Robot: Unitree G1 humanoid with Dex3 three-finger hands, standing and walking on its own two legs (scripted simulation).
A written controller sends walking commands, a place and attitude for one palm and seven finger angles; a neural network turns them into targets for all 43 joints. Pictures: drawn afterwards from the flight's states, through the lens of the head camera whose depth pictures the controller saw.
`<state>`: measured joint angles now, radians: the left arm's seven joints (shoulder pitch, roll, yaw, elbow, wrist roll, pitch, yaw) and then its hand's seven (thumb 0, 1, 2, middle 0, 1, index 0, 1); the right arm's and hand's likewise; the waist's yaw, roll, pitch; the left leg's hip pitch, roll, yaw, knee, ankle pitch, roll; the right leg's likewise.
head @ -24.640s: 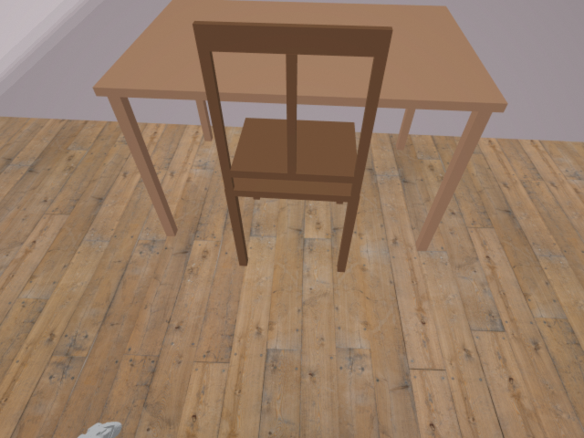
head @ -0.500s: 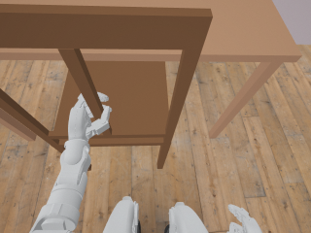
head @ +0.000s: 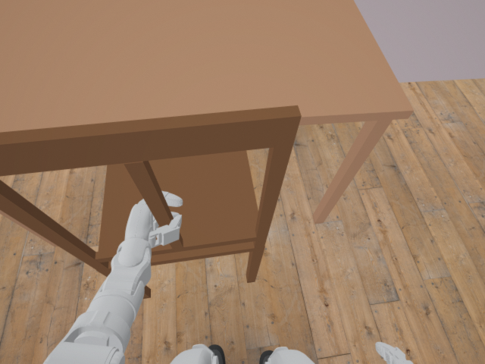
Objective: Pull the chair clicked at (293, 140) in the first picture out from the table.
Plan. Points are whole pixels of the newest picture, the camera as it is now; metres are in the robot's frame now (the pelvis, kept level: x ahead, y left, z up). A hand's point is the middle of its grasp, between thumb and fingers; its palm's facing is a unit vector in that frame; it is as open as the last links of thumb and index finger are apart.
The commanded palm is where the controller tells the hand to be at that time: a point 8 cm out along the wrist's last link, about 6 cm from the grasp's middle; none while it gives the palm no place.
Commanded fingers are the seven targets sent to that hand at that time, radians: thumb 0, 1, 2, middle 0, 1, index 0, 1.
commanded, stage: step backward, pulling the chair out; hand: left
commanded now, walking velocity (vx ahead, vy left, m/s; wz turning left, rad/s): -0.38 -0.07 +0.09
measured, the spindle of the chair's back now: (162, 213) +0.38 +0.14 -0.05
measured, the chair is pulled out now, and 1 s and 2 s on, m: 0.10 0.22 0.37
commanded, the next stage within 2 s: none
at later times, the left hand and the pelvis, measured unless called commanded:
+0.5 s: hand (176, 273) +0.27 +0.11 -0.07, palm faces -0.03 -0.99 -0.16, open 5.7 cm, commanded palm +0.27 +0.16 -0.06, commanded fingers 0.00 0.90 0.90 -0.50 -1.45 -0.50 -1.45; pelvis -0.06 -0.01 +0.00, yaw +2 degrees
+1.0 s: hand (177, 293) +0.24 +0.11 -0.07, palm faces +0.06 -0.98 -0.18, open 5.8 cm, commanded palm +0.22 +0.17 -0.06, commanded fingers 0.00 0.90 0.90 -0.50 -1.45 -0.50 -1.45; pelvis -0.10 -0.03 +0.00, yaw +4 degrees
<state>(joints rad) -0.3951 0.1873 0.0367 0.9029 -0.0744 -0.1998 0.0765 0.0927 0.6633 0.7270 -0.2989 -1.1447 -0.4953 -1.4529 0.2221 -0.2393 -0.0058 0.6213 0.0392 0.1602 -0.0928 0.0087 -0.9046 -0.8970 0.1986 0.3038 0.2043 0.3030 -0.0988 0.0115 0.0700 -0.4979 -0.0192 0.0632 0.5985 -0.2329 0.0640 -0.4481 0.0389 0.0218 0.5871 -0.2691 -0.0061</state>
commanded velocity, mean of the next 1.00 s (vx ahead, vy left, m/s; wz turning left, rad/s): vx -0.38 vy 0.02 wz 0.07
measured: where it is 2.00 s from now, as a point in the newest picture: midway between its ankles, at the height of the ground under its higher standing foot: outside the picture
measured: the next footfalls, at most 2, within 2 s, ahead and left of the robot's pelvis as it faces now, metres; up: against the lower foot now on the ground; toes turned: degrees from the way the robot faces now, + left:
left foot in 1.06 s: -0.14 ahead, +0.16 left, +0.00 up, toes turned +4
right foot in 1.84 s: -0.18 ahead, -0.15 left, +0.00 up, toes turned +1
